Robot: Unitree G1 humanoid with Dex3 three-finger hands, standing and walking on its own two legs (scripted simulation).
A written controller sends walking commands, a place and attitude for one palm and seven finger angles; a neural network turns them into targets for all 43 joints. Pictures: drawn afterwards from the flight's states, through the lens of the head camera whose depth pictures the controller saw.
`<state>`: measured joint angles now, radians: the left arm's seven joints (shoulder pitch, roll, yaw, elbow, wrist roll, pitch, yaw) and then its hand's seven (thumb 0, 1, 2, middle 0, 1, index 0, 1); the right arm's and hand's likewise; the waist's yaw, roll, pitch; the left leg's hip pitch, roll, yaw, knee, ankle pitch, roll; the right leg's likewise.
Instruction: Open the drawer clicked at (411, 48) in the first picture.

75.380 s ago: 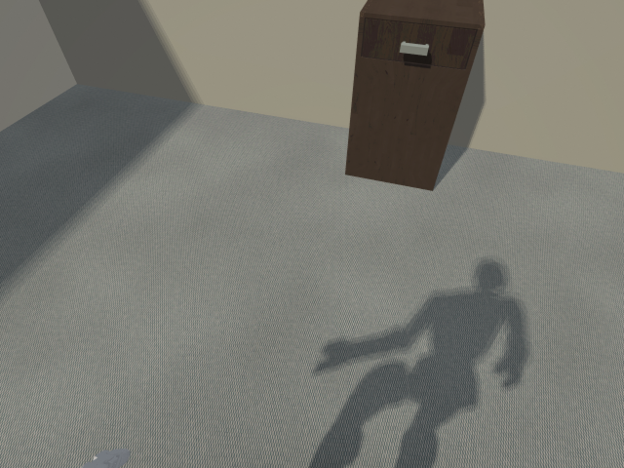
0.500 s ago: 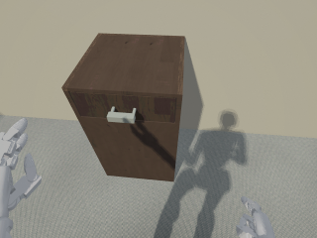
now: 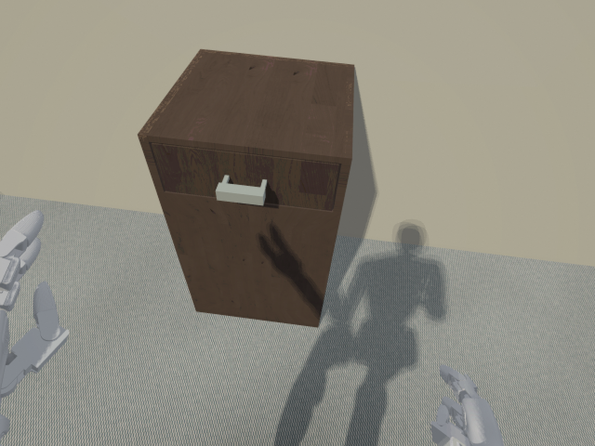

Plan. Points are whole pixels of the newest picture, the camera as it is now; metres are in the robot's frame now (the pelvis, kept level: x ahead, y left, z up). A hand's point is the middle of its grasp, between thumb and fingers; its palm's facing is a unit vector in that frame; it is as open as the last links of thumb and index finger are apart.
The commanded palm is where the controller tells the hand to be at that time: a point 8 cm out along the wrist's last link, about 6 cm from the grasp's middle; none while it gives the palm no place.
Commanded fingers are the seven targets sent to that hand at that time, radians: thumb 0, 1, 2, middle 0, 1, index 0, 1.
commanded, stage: step back with the hand held close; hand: left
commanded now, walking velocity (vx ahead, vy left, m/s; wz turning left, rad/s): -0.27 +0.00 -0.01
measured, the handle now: (243, 187) +0.65 +0.15 -0.07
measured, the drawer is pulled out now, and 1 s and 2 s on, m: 0.00 0.00 0.00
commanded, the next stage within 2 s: stop stepping back and stand still in 0.52 s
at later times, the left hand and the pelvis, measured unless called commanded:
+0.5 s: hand (8, 445) +0.10 +0.23 +0.16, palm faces +0.32 -0.82 -0.47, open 7.4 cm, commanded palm +0.03 +0.27 +0.18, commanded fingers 0.00 0.90 0.90 -0.20 -0.30 -0.20 -0.30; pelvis -0.10 -0.01 +0.00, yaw +0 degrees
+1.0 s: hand out of the picture -0.01 +0.17 +0.17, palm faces +0.33 -0.85 -0.41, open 7.4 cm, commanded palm -0.07 +0.21 +0.18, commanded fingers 0.00 0.90 0.90 -0.20 -0.30 -0.20 -0.30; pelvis -0.21 -0.06 +0.01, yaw -2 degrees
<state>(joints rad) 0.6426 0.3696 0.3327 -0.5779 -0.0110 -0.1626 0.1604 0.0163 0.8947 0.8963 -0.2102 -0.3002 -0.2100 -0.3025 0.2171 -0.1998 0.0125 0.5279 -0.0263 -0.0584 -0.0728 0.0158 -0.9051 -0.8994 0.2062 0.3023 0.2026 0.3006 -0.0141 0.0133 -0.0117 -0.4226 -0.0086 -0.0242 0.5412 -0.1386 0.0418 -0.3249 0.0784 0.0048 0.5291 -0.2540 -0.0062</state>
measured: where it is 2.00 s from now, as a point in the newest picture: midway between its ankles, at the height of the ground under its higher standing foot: outside the picture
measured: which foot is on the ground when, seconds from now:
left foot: down 0.00-0.14, up 0.16-0.30, down 0.32-0.68, up 0.70-1.00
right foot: down 0.00-0.38, up 0.40-0.60, down 0.62-1.00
